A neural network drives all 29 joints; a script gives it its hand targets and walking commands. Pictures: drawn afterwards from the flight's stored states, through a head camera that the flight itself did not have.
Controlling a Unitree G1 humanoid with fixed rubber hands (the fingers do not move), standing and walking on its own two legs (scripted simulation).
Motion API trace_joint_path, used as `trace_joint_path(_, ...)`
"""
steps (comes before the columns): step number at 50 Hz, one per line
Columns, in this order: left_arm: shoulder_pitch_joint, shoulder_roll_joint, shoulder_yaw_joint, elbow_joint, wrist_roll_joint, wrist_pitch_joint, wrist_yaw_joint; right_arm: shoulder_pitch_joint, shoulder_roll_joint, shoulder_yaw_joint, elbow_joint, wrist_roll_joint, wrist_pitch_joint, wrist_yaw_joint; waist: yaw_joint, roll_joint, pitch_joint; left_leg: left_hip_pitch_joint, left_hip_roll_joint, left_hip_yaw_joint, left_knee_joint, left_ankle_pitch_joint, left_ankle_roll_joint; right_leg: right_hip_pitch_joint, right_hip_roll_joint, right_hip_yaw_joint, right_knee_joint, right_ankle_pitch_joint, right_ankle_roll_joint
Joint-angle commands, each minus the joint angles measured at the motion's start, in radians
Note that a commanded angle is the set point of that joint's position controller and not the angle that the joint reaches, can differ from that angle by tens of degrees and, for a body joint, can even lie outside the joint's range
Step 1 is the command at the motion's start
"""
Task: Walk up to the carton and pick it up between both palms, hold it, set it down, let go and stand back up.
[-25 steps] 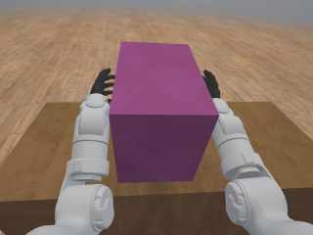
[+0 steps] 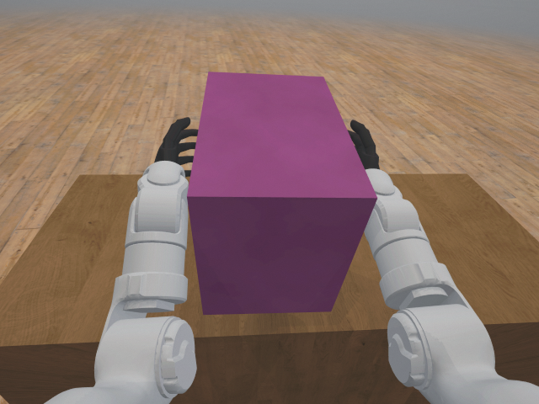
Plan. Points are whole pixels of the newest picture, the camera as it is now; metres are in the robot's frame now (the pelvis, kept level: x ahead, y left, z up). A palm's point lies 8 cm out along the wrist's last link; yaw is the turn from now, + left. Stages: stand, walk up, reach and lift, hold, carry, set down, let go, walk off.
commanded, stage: set down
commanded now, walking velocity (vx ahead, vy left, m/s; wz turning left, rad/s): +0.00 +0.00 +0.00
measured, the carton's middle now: (267, 187) +0.38 +0.00 +0.18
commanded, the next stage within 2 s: none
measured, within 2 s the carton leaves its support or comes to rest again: neither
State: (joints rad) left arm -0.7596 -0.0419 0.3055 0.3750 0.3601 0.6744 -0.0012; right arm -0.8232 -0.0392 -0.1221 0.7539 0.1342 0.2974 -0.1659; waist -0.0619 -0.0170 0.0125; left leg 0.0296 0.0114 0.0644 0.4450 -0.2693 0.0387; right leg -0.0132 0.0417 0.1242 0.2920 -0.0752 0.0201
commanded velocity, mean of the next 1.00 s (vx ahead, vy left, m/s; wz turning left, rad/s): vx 0.00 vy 0.00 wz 0.00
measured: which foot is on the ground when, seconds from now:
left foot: down 0.00-1.00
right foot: down 0.00-1.00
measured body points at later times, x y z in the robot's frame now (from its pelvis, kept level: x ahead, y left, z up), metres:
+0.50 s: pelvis +0.01 +0.00 +0.00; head -0.07 +0.02 +0.44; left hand +0.40 +0.14 +0.24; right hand +0.39 -0.14 +0.23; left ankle +0.00 +0.09 -0.74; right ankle +0.07 -0.14 -0.74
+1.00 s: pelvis +0.02 +0.00 +0.00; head -0.02 +0.02 +0.45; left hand +0.42 +0.15 +0.19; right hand +0.41 -0.14 +0.18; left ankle +0.00 +0.08 -0.74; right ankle +0.07 -0.14 -0.74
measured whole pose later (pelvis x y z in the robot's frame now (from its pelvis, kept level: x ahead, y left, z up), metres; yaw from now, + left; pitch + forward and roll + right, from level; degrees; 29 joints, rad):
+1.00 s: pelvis +0.02 +0.00 +0.00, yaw +0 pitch -10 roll -2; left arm -0.73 -0.05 0.33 0.43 0.37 0.39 -0.04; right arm -0.73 0.01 -0.16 0.75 0.02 -0.03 -0.17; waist -0.04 -0.02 0.09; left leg 0.04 0.00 0.06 0.42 -0.28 0.04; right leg -0.02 0.03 0.12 0.29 -0.10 0.02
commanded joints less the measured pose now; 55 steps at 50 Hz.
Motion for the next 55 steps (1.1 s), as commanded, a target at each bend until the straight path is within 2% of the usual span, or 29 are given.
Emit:
trace_joint_path(1,-0.566,-0.561,-0.394,-0.107,-0.146,-0.028,-0.137,-0.573,0.566,0.398,-0.28,0.136,-0.004,0.11,-0.003,0.055,-0.271,-0.102,-0.013,-0.03,-0.21,0.247,-0.024,0.209,0.017,-0.169,-0.039,-0.016,-0.006)
trace_joint_path(2,-0.579,-0.591,-0.428,-0.15,-0.166,-0.044,-0.128,-0.613,0.602,0.428,-0.356,0.148,-0.032,0.112,0.021,0.071,-0.334,-0.087,-0.009,-0.032,-0.166,0.365,-0.04,0.219,0.009,-0.16,-0.042,0.047,-0.019)
trace_joint_path(3,-0.578,-0.588,-0.411,-0.164,-0.165,-0.028,-0.12,-0.618,0.585,0.42,-0.355,0.158,-0.019,0.105,0.003,0.061,-0.342,-0.052,-0.016,-0.038,-0.15,0.398,-0.044,0.185,0.018,-0.17,-0.041,0.058,-0.014)
trace_joint_path(4,-0.541,-0.567,-0.389,-0.057,-0.155,-0.006,-0.124,-0.633,0.565,0.408,-0.36,0.151,0.008,0.098,0.007,0.033,-0.236,-0.128,-0.02,-0.036,-0.178,0.28,-0.024,0.167,0.003,-0.155,-0.071,-0.019,-0.013)
trace_joint_path(5,-0.573,-0.564,-0.377,-0.11,-0.152,-0.006,-0.131,-0.607,0.6,0.387,-0.304,0.141,0.006,0.098,-0.018,0.039,-0.242,-0.124,-0.019,-0.036,-0.188,0.262,-0.024,0.153,0.007,-0.17,-0.064,-0.011,-0.002)
trace_joint_path(6,-0.564,-0.554,-0.343,-0.083,-0.128,0.001,-0.135,-0.639,0.565,0.373,-0.309,0.137,0.007,0.1,0.004,0.043,-0.23,-0.143,-0.012,-0.038,-0.203,0.219,-0.014,0.142,0.01,-0.174,-0.063,-0.053,-0.005)
trace_joint_path(9,-0.615,-0.59,-0.395,-0.105,-0.163,-0.033,-0.126,-0.701,0.565,0.383,-0.359,0.135,-0.022,0.107,-0.004,0.061,-0.333,-0.113,-0.016,-0.038,-0.182,0.258,-0.029,0.167,0.0,-0.171,-0.05,-0.001,-0.011)
trace_joint_path(11,-0.7,-0.565,-0.362,-0.117,-0.152,-0.066,-0.126,-0.733,0.573,0.305,-0.299,0.064,-0.06,0.112,-0.021,0.048,-0.303,-0.168,-0.02,-0.039,-0.197,0.137,-0.031,0.162,-0.007,-0.18,-0.047,-0.045,-0.012)
trace_joint_path(12,-0.68,-0.571,-0.334,-0.071,-0.147,-0.091,-0.13,-0.724,0.588,0.296,-0.284,0.05,-0.075,0.114,0.003,0.054,-0.251,-0.212,-0.012,-0.038,-0.22,0.109,-0.025,0.154,-0.008,-0.183,-0.046,-0.06,-0.017)
trace_joint_path(16,-0.678,-0.567,-0.296,-0.022,-0.097,-0.162,-0.143,-0.762,0.572,0.191,-0.263,-0.037,-0.197,0.125,0.007,0.071,-0.265,-0.194,0.0,-0.019,-0.245,0.075,-0.03,0.196,-0.006,-0.201,-0.035,-0.079,-0.019)
trace_joint_path(21,-0.552,-0.462,-0.166,0.121,-0.005,-0.199,-0.188,-0.533,0.528,0.078,-0.094,-0.129,-0.246,0.13,-0.004,0.026,-0.071,-0.215,-0.007,0.017,-0.289,-0.131,-0.002,0.193,-0.02,-0.226,-0.057,-0.205,-0.011)
trace_joint_path(26,-0.519,-0.454,-0.167,0.09,0.003,-0.231,-0.182,-0.503,0.534,0.118,-0.143,-0.148,-0.3,0.133,0.021,0.036,-0.123,-0.172,-0.011,0.024,-0.27,-0.025,-0.007,0.185,-0.014,-0.236,-0.048,-0.178,-0.006)
trace_joint_path(27,-0.436,-0.422,-0.114,0.167,0.039,-0.223,-0.191,-0.465,0.516,0.129,-0.1,-0.161,-0.285,0.131,0.065,-0.004,-0.047,-0.179,-0.02,0.044,-0.263,-0.02,0.003,0.198,-0.022,-0.219,-0.068,-0.184,-0.01)
trace_joint_path(28,-0.453,-0.418,-0.138,0.14,0.019,-0.229,-0.196,-0.473,0.509,0.127,-0.114,-0.164,-0.295,0.129,0.025,-0.016,-0.068,-0.144,-0.021,0.039,-0.255,0.006,0.009,0.192,-0.023,-0.232,-0.065,-0.143,0.0)
trace_joint_path(31,-0.516,-0.516,-0.285,-0.103,-0.05,-0.29,-0.158,-0.501,0.556,0.271,-0.259,-0.074,-0.373,0.121,0.056,0.074,-0.359,0.05,-0.011,0.021,-0.137,0.53,-0.06,0.189,0.01,-0.224,-0.021,0.097,-0.006)
trace_joint_path(35,-0.377,-0.555,-0.343,-0.087,-0.095,-0.308,-0.132,-0.483,0.488,0.346,-0.334,-0.053,-0.422,0.104,0.048,0.063,-0.4,0.101,0.0,0.008,-0.071,0.743,-0.083,0.191,0.021,-0.229,-0.028,0.203,-0.014)
trace_joint_path(36,-0.353,-0.514,-0.301,-0.016,-0.052,-0.305,-0.136,-0.382,0.494,0.322,-0.203,-0.077,-0.398,0.102,0.055,0.052,-0.294,0.075,-0.005,0.013,-0.097,0.646,-0.073,0.183,0.009,-0.226,-0.056,0.145,-0.018)
trace_joint_path(37,-0.363,-0.536,-0.318,-0.043,-0.066,-0.304,-0.139,-0.416,0.504,0.331,-0.252,-0.075,-0.409,0.096,0.042,0.046,-0.326,0.071,-0.004,0.016,-0.1,0.6,-0.071,0.189,0.006,-0.223,-0.047,0.15,-0.014)
trace_joint_path(38,-0.344,-0.483,-0.269,0.034,-0.054,-0.3,-0.149,-0.395,0.5,0.318,-0.226,-0.07,-0.388,0.099,0.066,0.012,-0.249,0.053,-0.009,0.02,-0.119,0.489,-0.048,0.182,0.005,-0.211,-0.063,0.077,-0.011)
trace_joint_path(39,-0.391,-0.515,-0.331,-0.048,-0.08,-0.303,-0.145,-0.411,0.503,0.322,-0.265,-0.072,-0.405,0.096,0.014,0.02,-0.306,0.066,-0.005,0.017,-0.117,0.487,-0.055,0.194,0.003,-0.235,-0.046,0.101,-0.007)
trace_joint_path(40,-0.374,-0.512,-0.339,-0.036,-0.09,-0.301,-0.143,-0.438,0.504,0.323,-0.297,-0.056,-0.403,0.096,0.033,0.043,-0.3,0.065,-0.001,0.014,-0.115,0.551,-0.063,0.188,0.008,-0.233,-0.048,0.104,-0.007)
trace_joint_path(42,-0.418,-0.524,-0.361,-0.07,-0.097,-0.326,-0.14,-0.433,0.491,0.317,-0.267,-0.085,-0.417,0.099,0.016,0.037,-0.335,0.088,-0.002,0.0,-0.093,0.598,-0.071,0.154,0.01,-0.235,-0.047,0.106,-0.011)
trace_joint_path(43,-0.413,-0.516,-0.345,-0.039,-0.095,-0.327,-0.135,-0.476,0.483,0.319,-0.266,-0.066,-0.419,0.099,0.053,0.053,-0.321,0.076,0.005,-0.001,-0.095,0.623,-0.071,0.144,0.009,-0.215,-0.055,0.113,-0.021)
trace_joint_path(44,-0.394,-0.512,-0.341,0.0,-0.097,-0.326,-0.137,-0.441,0.486,0.288,-0.234,-0.105,-0.409,0.099,0.024,0.014,-0.276,0.05,0.002,0.002,-0.107,0.538,-0.066,0.15,0.001,-0.217,-0.07,0.075,-0.022)
trace_joint_path(46,-0.403,-0.479,-0.269,0.062,-0.052,-0.315,-0.146,-0.406,0.489,0.225,-0.134,-0.134,-0.391,0.109,0.048,0.029,-0.164,0.002,0.009,0.008,-0.169,0.337,-0.049,0.127,-0.003,-0.219,-0.085,-0.063,-0.018)
trace_joint_path(47,-0.404,-0.473,-0.27,0.07,-0.046,-0.318,-0.152,-0.412,0.485,0.185,-0.139,-0.15,-0.403,0.113,0.026,0.038,-0.177,-0.016,0.007,0.007,-0.171,0.32,-0.047,0.137,-0.009,-0.232,-0.082,-0.057,-0.017)
trace_joint_path(51,-0.38,-0.465,-0.22,0.148,-0.029,-0.326,-0.162,-0.416,0.484,0.169,-0.14,-0.181,-0.402,0.125,0.064,-0.003,-0.158,-0.069,-0.001,0.035,-0.201,0.2,-0.031,0.153,-0.012,-0.234,-0.08,-0.103,-0.013)
trace_joint_path(52,-0.415,-0.47,-0.236,0.114,-0.049,-0.343,-0.159,-0.394,0.501,0.154,-0.098,-0.191,-0.399,0.126,0.032,0.014,-0.152,-0.067,0.0,0.031,-0.205,0.227,-0.036,0.145,-0.013,-0.221,-0.082,-0.078,-0.016)
trace_joint_path(55,-0.43,-0.453,-0.194,0.169,-0.013,-0.349,-0.163,-0.393,0.497,0.103,-0.065,-0.217,-0.401,0.131,0.042,0.015,-0.114,-0.096,0.004,0.028,-0.217,0.164,-0.031,0.137,-0.012,-0.223,-0.079,-0.126,-0.01)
